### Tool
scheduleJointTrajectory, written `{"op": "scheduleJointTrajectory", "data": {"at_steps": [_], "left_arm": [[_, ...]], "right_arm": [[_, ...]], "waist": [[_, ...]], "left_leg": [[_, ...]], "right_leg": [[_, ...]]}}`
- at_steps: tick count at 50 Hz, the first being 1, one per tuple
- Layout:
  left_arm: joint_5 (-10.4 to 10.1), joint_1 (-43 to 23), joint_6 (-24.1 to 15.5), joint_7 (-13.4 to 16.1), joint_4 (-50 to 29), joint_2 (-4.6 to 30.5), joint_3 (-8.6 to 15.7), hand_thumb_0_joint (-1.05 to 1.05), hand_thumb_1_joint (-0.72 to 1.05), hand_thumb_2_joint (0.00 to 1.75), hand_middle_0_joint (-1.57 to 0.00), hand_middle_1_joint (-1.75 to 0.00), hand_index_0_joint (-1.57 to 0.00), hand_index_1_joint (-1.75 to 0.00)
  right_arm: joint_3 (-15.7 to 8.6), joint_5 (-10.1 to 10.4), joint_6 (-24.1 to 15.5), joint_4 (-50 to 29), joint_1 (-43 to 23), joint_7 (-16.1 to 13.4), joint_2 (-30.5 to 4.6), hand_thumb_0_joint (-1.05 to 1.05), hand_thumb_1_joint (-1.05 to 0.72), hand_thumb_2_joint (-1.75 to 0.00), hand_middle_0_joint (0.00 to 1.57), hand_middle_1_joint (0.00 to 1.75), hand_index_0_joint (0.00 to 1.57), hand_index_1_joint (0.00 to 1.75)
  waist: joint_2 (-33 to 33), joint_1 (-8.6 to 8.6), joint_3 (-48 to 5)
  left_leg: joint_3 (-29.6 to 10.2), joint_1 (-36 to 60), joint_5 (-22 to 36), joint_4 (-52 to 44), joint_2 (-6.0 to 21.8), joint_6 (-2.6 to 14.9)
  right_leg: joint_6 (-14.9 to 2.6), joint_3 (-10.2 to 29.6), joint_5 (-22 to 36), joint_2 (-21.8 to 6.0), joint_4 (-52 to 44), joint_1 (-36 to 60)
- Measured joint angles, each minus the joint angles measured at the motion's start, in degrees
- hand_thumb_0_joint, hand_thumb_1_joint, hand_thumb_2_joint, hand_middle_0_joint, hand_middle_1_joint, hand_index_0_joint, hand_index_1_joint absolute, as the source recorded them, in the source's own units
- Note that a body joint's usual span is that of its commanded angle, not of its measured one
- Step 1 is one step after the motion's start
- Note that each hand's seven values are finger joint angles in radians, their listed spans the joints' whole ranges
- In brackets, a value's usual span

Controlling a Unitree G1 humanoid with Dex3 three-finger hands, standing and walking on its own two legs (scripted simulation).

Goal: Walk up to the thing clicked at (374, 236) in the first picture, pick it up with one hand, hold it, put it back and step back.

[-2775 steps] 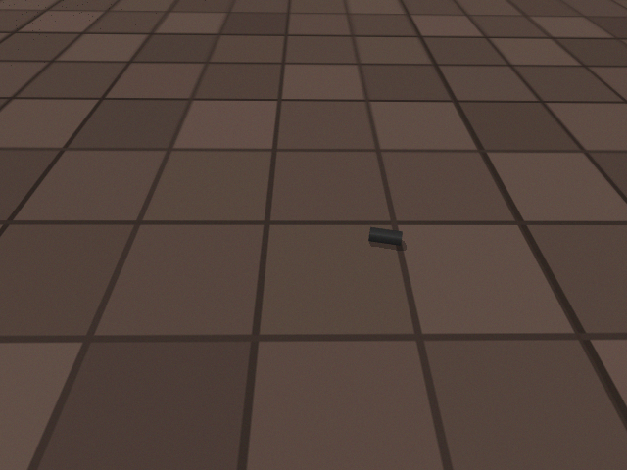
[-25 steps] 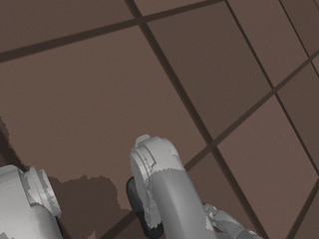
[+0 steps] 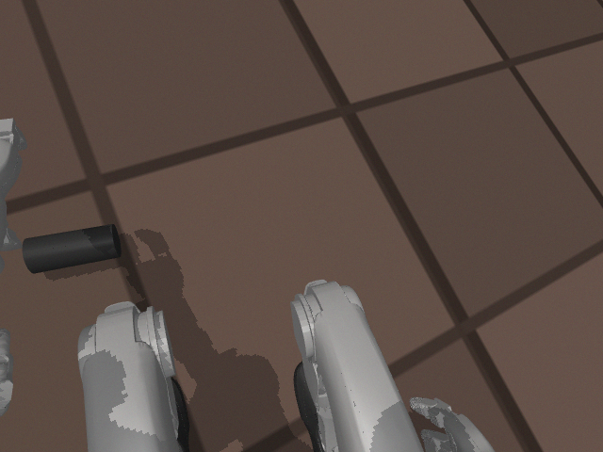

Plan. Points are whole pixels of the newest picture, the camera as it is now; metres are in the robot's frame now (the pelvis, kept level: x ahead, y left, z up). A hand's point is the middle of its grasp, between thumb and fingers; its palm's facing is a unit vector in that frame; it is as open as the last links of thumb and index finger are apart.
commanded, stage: withdraw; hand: left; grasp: from above
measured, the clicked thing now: (75, 248) +0.46 +0.32 -0.32
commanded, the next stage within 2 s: home in 0.28 s
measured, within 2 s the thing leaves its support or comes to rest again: neither
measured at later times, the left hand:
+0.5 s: hand (45, 238) +0.44 +0.32 -0.20, palm faces -0.40 -0.10 -0.91, open 13.6 cm
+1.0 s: hand (2, 280) +0.34 +0.28 -0.02, palm faces -0.20 -0.70 -0.68, open 8.2 cm
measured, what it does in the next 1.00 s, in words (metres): rises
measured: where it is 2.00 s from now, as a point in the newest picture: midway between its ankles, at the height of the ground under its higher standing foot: (253, 451)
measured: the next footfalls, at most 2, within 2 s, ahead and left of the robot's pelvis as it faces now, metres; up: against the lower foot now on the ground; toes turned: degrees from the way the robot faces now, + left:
none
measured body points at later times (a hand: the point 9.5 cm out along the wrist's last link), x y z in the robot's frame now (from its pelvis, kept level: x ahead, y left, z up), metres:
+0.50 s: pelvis -0.01 +0.00 -0.03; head +0.22 +0.09 +0.34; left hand +0.46 +0.32 -0.15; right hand +0.04 -0.27 -0.12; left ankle +0.09 +0.15 -0.32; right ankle +0.10 -0.12 -0.32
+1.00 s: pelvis +0.01 +0.00 +0.10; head +0.19 +0.05 +0.51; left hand +0.35 +0.31 +0.02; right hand +0.17 -0.25 -0.03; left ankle +0.09 +0.15 -0.32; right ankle +0.09 -0.13 -0.32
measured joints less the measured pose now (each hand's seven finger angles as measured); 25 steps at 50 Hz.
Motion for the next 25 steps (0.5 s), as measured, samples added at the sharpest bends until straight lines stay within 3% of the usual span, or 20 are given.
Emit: {"op": "scheduleJointTrajectory", "data": {"at_steps": [6, 11, 14, 19, 22, 25], "left_arm": [[-0.3, -3.0, -3.3, -5.4, 2.7, 2.5, -0.5, 0.0, -0.51, 0.98, -0.09, -0.98, -0.09, -0.99], [0.9, -3.3, -8.0, -5.4, 4.7, 4.7, 0.5, 0.0, -0.51, 0.98, -0.09, -0.98, -0.09, -0.99], [2.6, -3.1, -10.7, -3.3, 5.9, 5.7, 1.1, 0.0, -0.51, 0.98, -0.09, -0.98, -0.09, -0.99], [6.0, -3.0, -13.7, 2.6, 9.1, 6.2, 2.6, 0.0, -0.5, 0.97, -0.1, -0.97, -0.1, -0.98], [8.0, -2.4, -14.3, 6.9, 10.3, 5.8, 4.6, 0.0, -0.47, 0.96, -0.12, -0.95, -0.12, -0.95], [8.4, -0.9, -13.2, 10.9, 9.4, 4.6, 6.8, 0.0, -0.41, 0.94, -0.15, -0.9, -0.15, -0.89]], "right_arm": [[0.8, 0.8, 1.7, -2.1, 1.1, -2.8, -1.4, 0.0, -0.9, -0.9, 0.2, 0.29, 0.2, 0.29], [1.8, 0.1, 2.5, -1.9, 2.3, -4.5, -2.7, 0.0, -0.9, -0.9, 0.2, 0.29, 0.2, 0.29], [2.4, -0.7, 2.9, -1.2, 2.6, -4.9, -3.0, 0.0, -0.9, -0.9, 0.2, 0.29, 0.2, 0.29], [3.4, -2.4, 3.0, 0.2, 2.4, -4.9, -2.9, 0.0, -0.9, -0.9, 0.2, 0.29, 0.2, 0.29], [3.8, -3.4, 2.5, 0.8, 2.1, -4.7, -2.1, 0.0, -0.9, -0.9, 0.2, 0.29, 0.2, 0.29], [3.5, -4.2, 1.3, 1.3, 1.9, -4.3, -0.9, 0.0, -0.9, -0.9, 0.2, 0.29, 0.2, 0.29]], "waist": [[-0.4, -0.64, 1.1], [-1.7, -1.15, 2.9], [-2.6, -1.52, 4.1], [-3.8, -2.44, 6.3], [-4.3, -2.99, 7.3], [-4.6, -3.38, 7.5]], "left_leg": [[0.8, 1.9, 1.6, -3.4, -0.1, 0.34], [0.4, 1.2, 2.5, -3.2, -0.3, 0.05], [0.0, -0.1, 2.8, -1.8, -0.5, -0.23], [-0.9, -3.0, 3.4, 1.4, -1.3, -0.54], [-1.4, -4.5, 3.5, 3.4, -1.6, -0.55], [-1.7, -5.9, 3.5, 4.8, -1.7, -0.58]], "right_leg": [[-0.52, 0.2, 1.7, -0.4, -2.8, 1.4], [-0.57, 0.0, 2.5, -0.4, -2.5, 0.6], [-0.41, -0.2, 2.7, -0.3, -1.3, -0.4], [-0.35, -0.7, 2.7, -0.3, 1.6, -2.6], [-0.21, -0.9, 2.6, -0.2, 3.4, -3.9], [-0.1, -1.0, 2.5, -0.1, 4.7, -5.1]]}}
